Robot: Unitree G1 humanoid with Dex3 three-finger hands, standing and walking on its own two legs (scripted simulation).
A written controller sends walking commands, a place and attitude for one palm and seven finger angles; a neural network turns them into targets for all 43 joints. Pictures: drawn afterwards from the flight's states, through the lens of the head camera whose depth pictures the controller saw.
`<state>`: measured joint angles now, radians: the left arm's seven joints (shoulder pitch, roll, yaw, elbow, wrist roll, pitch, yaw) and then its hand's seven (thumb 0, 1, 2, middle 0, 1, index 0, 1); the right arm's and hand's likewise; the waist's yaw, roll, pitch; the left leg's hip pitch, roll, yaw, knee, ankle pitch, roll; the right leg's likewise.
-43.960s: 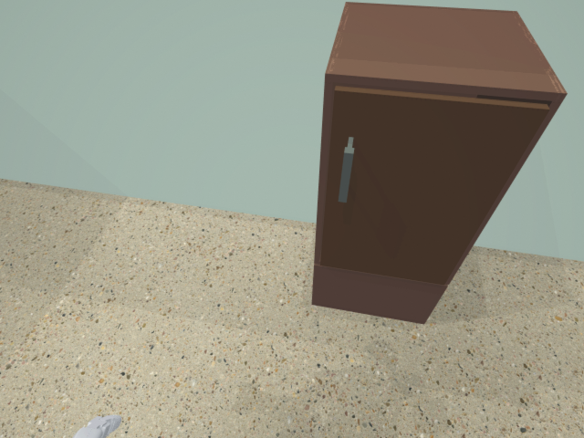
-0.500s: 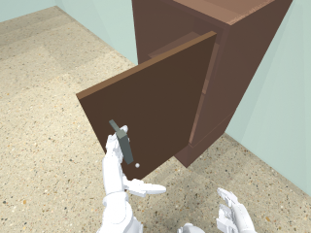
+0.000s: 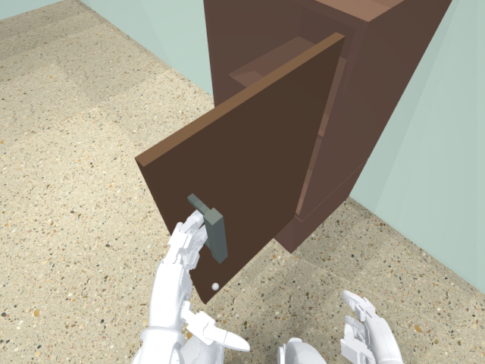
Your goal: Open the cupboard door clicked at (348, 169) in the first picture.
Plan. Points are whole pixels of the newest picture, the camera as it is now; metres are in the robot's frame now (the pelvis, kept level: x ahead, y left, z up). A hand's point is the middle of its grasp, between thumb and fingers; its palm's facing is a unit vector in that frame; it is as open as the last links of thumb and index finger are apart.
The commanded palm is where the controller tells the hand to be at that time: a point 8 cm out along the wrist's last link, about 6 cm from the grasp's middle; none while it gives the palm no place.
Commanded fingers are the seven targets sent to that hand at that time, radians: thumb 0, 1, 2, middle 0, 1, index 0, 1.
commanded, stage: slide the hand sideways off the handle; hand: left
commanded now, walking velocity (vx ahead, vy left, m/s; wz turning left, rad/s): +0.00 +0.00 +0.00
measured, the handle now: (208, 230) +0.31 +0.07 +0.06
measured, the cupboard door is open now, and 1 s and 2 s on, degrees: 92 91 91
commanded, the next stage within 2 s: draw the hand back to the body in 0.64 s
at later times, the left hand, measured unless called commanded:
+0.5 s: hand (177, 315) +0.19 +0.10 +0.05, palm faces +0.03 -1.00 -0.01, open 16.1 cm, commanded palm +0.15 +0.16 +0.05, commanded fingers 0.00 -0.50 0.30 -0.15 -0.30 -0.15 -0.30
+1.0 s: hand (137, 315) +0.18 +0.14 +0.10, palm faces +0.03 -1.00 -0.04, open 16.4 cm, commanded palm +0.14 +0.20 +0.10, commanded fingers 0.00 -0.50 0.30 -0.15 -0.30 -0.15 -0.30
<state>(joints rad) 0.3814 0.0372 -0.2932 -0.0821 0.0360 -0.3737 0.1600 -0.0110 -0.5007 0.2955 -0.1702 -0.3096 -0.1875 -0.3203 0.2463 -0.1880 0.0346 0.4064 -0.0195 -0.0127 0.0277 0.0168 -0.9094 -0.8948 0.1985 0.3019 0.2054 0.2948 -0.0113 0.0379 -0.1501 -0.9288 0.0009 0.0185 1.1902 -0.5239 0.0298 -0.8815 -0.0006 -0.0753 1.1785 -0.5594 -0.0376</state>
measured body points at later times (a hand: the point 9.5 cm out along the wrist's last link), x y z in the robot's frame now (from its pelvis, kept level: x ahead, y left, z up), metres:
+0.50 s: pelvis +0.01 -0.01 -0.01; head +0.07 -0.02 +0.43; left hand +0.18 +0.15 +0.06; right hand +0.21 -0.23 -0.09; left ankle +0.03 +0.10 -0.64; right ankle +0.01 -0.10 -0.64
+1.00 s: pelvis +0.00 +0.00 +0.01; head +0.04 -0.01 +0.46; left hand +0.17 +0.19 +0.10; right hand +0.19 -0.22 -0.07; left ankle +0.03 +0.10 -0.64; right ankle +0.01 -0.10 -0.64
